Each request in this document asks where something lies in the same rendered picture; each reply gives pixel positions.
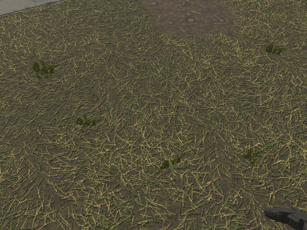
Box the robot right hand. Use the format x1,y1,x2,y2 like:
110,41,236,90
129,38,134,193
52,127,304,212
264,207,307,230

